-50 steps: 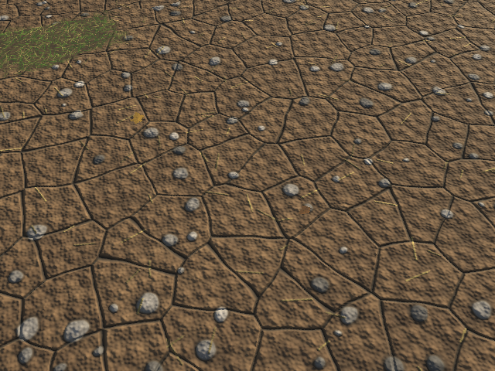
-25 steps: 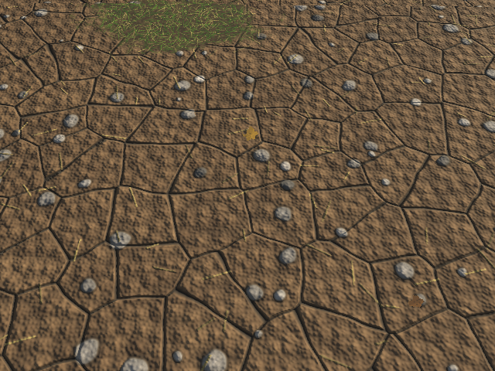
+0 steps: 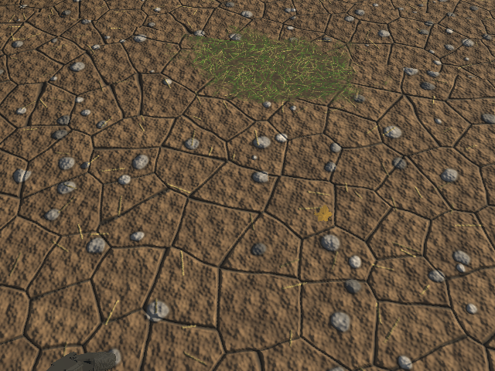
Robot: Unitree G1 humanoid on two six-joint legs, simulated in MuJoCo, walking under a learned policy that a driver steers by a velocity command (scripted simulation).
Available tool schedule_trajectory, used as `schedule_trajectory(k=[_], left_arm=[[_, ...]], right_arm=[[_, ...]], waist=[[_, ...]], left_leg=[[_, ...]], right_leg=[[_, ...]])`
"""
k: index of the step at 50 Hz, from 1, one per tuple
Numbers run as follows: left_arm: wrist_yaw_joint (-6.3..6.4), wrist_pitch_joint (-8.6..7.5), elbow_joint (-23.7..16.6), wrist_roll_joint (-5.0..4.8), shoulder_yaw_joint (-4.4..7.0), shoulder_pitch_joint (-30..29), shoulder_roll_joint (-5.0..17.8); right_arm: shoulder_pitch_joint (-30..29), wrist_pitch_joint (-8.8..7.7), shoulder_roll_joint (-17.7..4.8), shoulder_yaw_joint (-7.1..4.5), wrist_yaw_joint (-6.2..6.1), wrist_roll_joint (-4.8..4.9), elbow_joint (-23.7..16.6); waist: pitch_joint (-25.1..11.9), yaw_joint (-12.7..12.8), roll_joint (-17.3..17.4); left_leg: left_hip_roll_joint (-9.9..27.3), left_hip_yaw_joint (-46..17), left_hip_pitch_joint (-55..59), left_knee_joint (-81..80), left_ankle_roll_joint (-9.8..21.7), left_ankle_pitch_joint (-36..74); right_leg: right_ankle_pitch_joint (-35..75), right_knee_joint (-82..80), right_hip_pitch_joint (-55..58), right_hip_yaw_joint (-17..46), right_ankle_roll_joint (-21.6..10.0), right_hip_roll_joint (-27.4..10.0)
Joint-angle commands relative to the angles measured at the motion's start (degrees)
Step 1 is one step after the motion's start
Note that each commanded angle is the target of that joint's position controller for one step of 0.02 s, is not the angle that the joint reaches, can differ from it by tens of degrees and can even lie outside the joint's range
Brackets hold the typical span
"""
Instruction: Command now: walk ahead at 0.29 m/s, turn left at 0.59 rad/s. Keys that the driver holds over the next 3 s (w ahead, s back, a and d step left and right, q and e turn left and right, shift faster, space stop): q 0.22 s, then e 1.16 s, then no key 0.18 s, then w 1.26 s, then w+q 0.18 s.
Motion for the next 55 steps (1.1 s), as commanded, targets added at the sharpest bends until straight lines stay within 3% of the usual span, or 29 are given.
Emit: schedule_trajectory(k=[1, 4, 8, 11, 14, 16, 17, 18, 19, 20, 21, 22, 23, 25, 28, 30, 33, 36, 37, 38, 39, 40, 41, 42, 43, 44, 46, 50, 55], left_arm=[[0.22, 0.87, -1.6, 0.34, 1.22, 4.5, 5.4], [0.34, 1.12, -0.6, 0.40, 1.93, 2.8, 7.5], [1.52, 2.52, -0.2, -0.48, 2.76, 1.9, 9.9], [1.87, 3.63, 0.2, -0.85, 2.86, 1.8, 10.8], [1.09, 4.28, 2.0, -1.68, 2.86, 5.2, 11.9], [0.50, 4.48, 2.7, -2.52, 2.48, 4.6, 11.9], [0.23, 4.40, 3.2, -3.05, 1.92, 3.9, 10.8], [-0.27, 3.94, 4.5, -2.70, 0.81, 6.3, 8.0], [-0.78, 3.22, 3.6, -0.30, -0.69, 7.1, 4.9], [-1.52, 3.25, 4.7, 0.47, -1.95, 13.7, 2.1], [-1.27, 3.97, 4.4, -0.76, -1.25, 9.9, 5.5], [-0.96, 4.54, 3.2, -1.63, -0.58, 6.6, 8.0], [-0.18, 5.39, 3.5, -1.76, -0.14, 5.6, 8.9], [0.80, 7.42, 4.0, -1.53, 1.19, 7.6, 11.6], [1.71, 9.18, 4.1, -2.34, 1.96, 9.6, 9.3], [2.00, 9.68, 3.3, -1.95, 1.69, 8.5, 7.1], [1.01, 9.47, 1.6, -1.75, 1.44, 7.2, 6.6], [-0.37, 9.15, 2.2, -1.53, 1.99, 11.9, 7.3], [-0.48, 9.10, 2.8, -0.88, 2.43, 13.5, 8.2], [0.30, 8.82, 1.8, -0.40, 3.80, 13.5, 13.8], [0.48, 8.21, -0.2, 0.48, 4.54, 13.1, 19.7], [-0.05, 6.84, -0.8, 2.46, 4.31, 14.3, 18.8], [-0.05, 5.80, -1.2, 1.96, 3.94, 11.9, 17.3], [0.49, 5.65, -1.8, 0.31, 3.68, 8.5, 15.6], [1.07, 5.85, -2.4, -1.07, 2.92, 6.4, 13.2], [1.60, 6.07, -2.7, -1.47, 2.46, 6.0, 12.1], [2.17, 6.31, -3.1, -1.24, 2.18, 7.6, 11.3], [2.78, 6.72, -3.6, -1.57, 2.63, 9.8, 12.3], [2.68, 7.57, -5.1, -1.41, 3.30, 8.4, 13.6]], right_arm=[[-0.4, 0.79, -7.4, -2.46, -0.26, -0.41, -6.1], [-0.6, 2.40, -3.4, -1.68, -0.16, 0.45, -7.8], [-4.4, 2.82, -3.4, -1.28, 0.52, -0.10, -9.8], [-8.5, 2.86, -3.6, -1.19, 1.59, -0.22, -11.3], [-12.4, 2.85, -3.0, -0.87, 2.20, -0.81, -13.1], [-11.5, 2.61, -2.8, -0.81, 2.29, -1.05, -12.7], [-9.4, 2.20, -2.4, -0.75, 2.24, -1.32, -11.5], [-7.7, 1.83, -4.1, -1.04, 1.77, -1.87, -10.6], [-4.8, 1.66, -9.0, -1.79, 0.80, -3.12, -10.9], [-8.3, 1.92, -7.5, -0.53, 0.26, -3.90, -11.3], [-9.4, 1.88, -3.7, 0.17, 0.60, -3.64, -10.8], [-11.5, 1.65, -4.6, -0.03, 0.81, -3.30, -10.3], [-13.0, 1.59, -6.7, -0.69, 0.67, -3.16, -10.2], [-13.7, 1.36, -9.1, -1.56, -0.01, -2.69, -9.5], [-15.3, 1.24, -7.4, -1.46, -0.89, -2.02, -8.4], [-17.3, 1.26, -6.0, -1.28, -1.23, -2.12, -7.6], [-17.4, 1.68, -6.3, -1.58, -1.56, -2.09, -6.4], [-18.5, 2.43, -7.4, -1.85, -1.80, -0.37, -5.3], [-16.8, 2.69, -6.2, -1.74, -1.72, 0.25, -4.1], [-13.5, 3.02, -3.8, -1.36, -1.46, -0.95, -3.6], [-18.6, 2.67, -3.0, -0.84, -1.60, -2.21, -7.0], [-22.5, 2.34, -4.7, -1.32, -1.90, -1.78, -7.8], [-22.1, 2.29, -5.8, -1.79, -1.97, -0.89, -7.2], [-20.1, 2.42, -6.3, -2.25, -2.30, -1.09, -5.6], [-19.0, 2.67, -7.2, -2.60, -2.64, -1.50, -4.6], [-18.2, 2.66, -7.0, -2.71, -2.62, -1.66, -4.3], [-16.7, 2.28, -5.9, -2.55, -2.40, -1.29, -3.7], [-17.5, 1.62, -4.7, -1.99, -2.28, -1.06, -3.8], [-17.8, 0.78, -5.1, -1.70, -1.42, -0.86, -3.8]], waist=[[-6.7, 1.9, -5.3], [-5.1, 0.7, -8.9], [-7.8, 1.4, -7.4], [-6.6, 2.6, -7.4], [-5.8, 4.1, -7.0], [-5.7, 2.8, -7.3], [-6.1, 1.3, -7.2], [-7.4, 0.9, -5.0], [-13.5, 1.4, 1.7], [-16.9, 5.1, 9.8], [-16.7, 2.8, 8.1], [-13.2, 2.9, 7.7], [-11.5, 2.7, 7.6], [-8.9, 2.7, 8.8], [-6.3, 3.5, 6.7], [-5.4, 3.8, 6.2], [-7.2, 3.2, 7.1], [-8.4, 5.9, 6.7], [-6.9, 6.0, 3.4], [-4.3, 3.6, -11.2], [-2.3, 4.4, -22.2], [-6.2, 7.5, -15.5], [-4.9, 5.8, -11.7], [-4.1, 3.8, -8.3], [-3.9, 3.0, -8.4], [-4.6, 2.4, -8.9], [-6.5, 2.5, -7.9], [-6.5, 3.6, -8.2], [-4.8, 4.3, -10.0]], left_leg=[[7.7, 0.7, -15.8, 5.2, -1.7, 2.5], [8.2, 3.8, -13.9, -1.9, -2.4, 6.2], [9.4, 5.1, -12.1, -12.6, -2.7, 17.0], [9.0, 7.2, -8.2, -20.3, -1.8, 21.9], [7.0, 7.8, -5.0, -27.1, -0.6, 17.9], [5.8, 8.3, -1.3, -35.2, 0.7, 17.7], [4.8, 9.1, 4.6, -43.1, 1.8, 23.7], [6.5, 6.6, 13.7, -49.1, 3.2, 34.3], [17.1, -3.0, 25.9, -44.4, 5.8, 59.9], [26.4, -10.1, 30.4, -40.8, 14.6, 66.7], [24.4, -8.8, 25.4, -42.3, 16.1, 56.9], [21.6, -6.1, 22.6, -43.4, 14.1, 50.8], [20.9, -4.9, 20.1, -44.6, 13.0, 47.7], [23.3, -4.1, 13.7, -47.2, 14.3, 46.1], [23.3, 0.5, 9.3, -49.6, 14.3, 38.8], [21.9, 4.2, 7.4, -49.9, 13.0, 34.1], [22.3, 6.3, 9.2, -48.1, 12.5, 34.2], [22.2, 8.5, 8.7, -42.6, 8.9, 31.4], [19.6, 11.3, 6.1, -37.3, 5.3, 23.9], [13.1, 17.4, -4.4, -22.8, -0.7, 10.5], [3.9, 14.1, -18.5, -9.4, -4.3, -10.0], [4.0, 5.9, -19.4, -1.1, -3.2, -10.7], [5.2, 3.8, -20.2, 1.0, -2.0, -5.4], [6.4, 3.4, -20.8, 0.1, -1.7, 0.4], [7.0, 3.1, -20.1, -1.0, -1.9, 3.8], [6.5, 3.2, -18.0, -0.6, -2.3, 6.4], [5.3, 3.4, -16.7, -1.4, -3.0, 10.1], [4.5, 2.5, -17.2, -11.0, -4.5, 11.8], [3.7, 1.9, -11.3, -21.8, -5.4, 11.1]], right_leg=[[31.8, -8.5, 19.0, 15.2, -10.2, -18.4], [32.3, -13.0, 13.9, 8.0, -11.4, -16.7], [29.9, -14.8, 16.0, 2.2, -11.9, -17.9], [24.2, -14.8, 15.4, -2.4, -10.4, -17.2], [23.6, -12.4, 17.1, -0.9, -10.6, -17.6], [22.5, -8.8, 18.5, 0.4, -9.7, -17.4], [19.9, -5.9, 17.0, 0.3, -8.0, -15.9], [16.4, -2.7, 13.4, -0.7, -4.6, -13.1], [2.7, 4.9, 6.9, -3.5, -0.3, -9.4], [-23.2, 8.5, 0.1, -1.2, 3.3, -7.1], [-26.5, 9.6, 0.7, 1.8, 4.7, -7.5], [-23.6, 10.2, -0.3, 1.1, 4.7, -6.7], [-21.9, 12.3, -1.0, 0.5, 4.9, -6.0], [-23.8, 23.4, -1.0, 1.4, 5.9, -5.8], [-23.5, 32.8, -3.5, 1.6, 5.7, -5.6], [-20.2, 28.9, -2.4, 0.9, 5.2, -6.1], [-16.2, 20.2, 1.3, -0.9, 4.2, -5.9], [-7.3, 6.8, 9.2, -4.4, 1.3, -3.4], [-2.3, 0.1, 12.0, -3.2, -0.8, -2.2], [11.9, -7.6, 16.3, 12.8, -5.1, -11.5], [27.1, -11.1, 17.8, 31.3, -15.9, -23.8], [19.6, -13.1, 16.5, 33.4, -19.4, -24.3], [13.6, -12.6, 16.6, 28.9, -16.4, -20.9], [9.5, -11.7, 16.7, 24.7, -12.8, -17.9], [9.0, -11.4, 16.2, 22.5, -10.8, -16.5], [10.6, -11.2, 15.3, 21.0, -10.1, -15.1], [12.8, -10.9, 17.2, 19.5, -10.0, -13.5], [10.6, -10.6, 21.0, 21.0, -10.5, -12.8], [3.8, -10.6, 16.7, 24.8, -11.2, -11.5]])
Next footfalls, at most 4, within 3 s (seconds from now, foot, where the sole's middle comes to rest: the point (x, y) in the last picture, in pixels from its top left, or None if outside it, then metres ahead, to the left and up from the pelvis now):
0.36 left None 0.18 0.16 -0.77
0.74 right None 0.15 -0.10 -0.77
1.30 left None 0.22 0.11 -0.77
1.68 right None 0.08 -0.12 -0.77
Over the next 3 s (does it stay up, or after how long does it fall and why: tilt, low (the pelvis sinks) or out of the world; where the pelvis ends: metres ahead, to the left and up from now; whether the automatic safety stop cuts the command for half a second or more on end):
stays up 0.68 -0.32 0.02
